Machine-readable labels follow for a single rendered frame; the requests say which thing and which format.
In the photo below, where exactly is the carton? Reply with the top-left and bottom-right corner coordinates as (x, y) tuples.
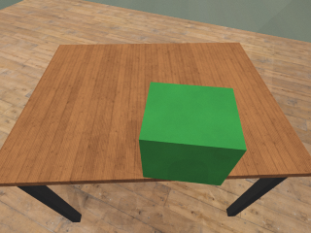
(139, 82), (247, 186)

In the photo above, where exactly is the table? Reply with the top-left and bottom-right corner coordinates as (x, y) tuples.
(0, 42), (311, 222)

